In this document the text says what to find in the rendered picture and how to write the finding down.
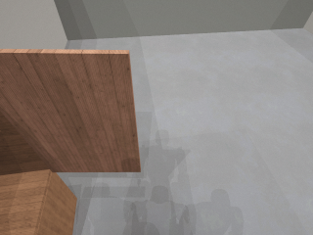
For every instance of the cupboard door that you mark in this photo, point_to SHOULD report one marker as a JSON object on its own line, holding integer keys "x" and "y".
{"x": 74, "y": 107}

